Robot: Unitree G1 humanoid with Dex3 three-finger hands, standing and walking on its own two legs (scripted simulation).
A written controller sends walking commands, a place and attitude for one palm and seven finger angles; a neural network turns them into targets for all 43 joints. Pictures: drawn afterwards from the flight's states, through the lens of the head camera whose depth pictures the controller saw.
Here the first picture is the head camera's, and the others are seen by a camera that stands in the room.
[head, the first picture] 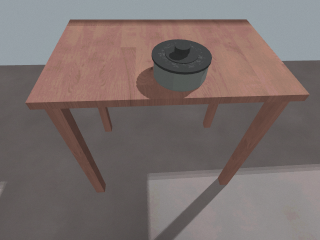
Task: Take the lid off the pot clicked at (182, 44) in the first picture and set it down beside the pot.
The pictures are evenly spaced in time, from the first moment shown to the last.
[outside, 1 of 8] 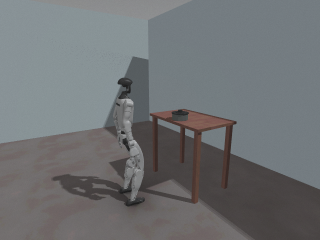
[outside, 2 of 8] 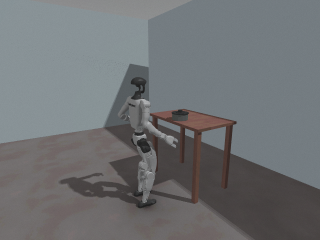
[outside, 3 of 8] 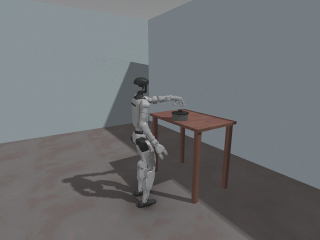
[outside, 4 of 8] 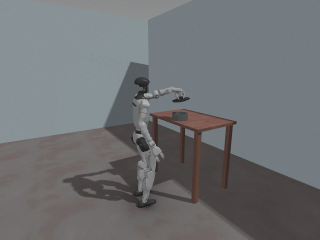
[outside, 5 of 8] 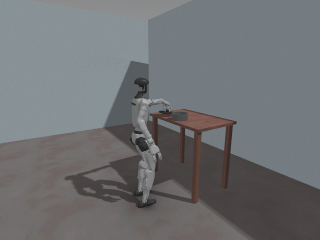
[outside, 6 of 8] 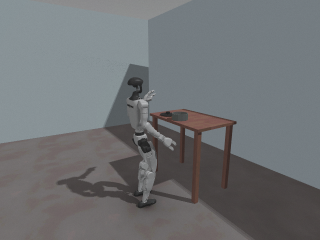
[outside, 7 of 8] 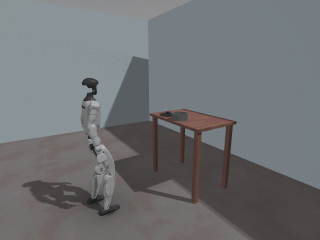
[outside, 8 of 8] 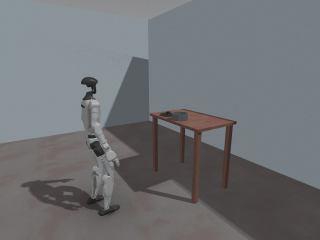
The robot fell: no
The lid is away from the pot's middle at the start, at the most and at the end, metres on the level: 0.00 0.25 0.25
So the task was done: yes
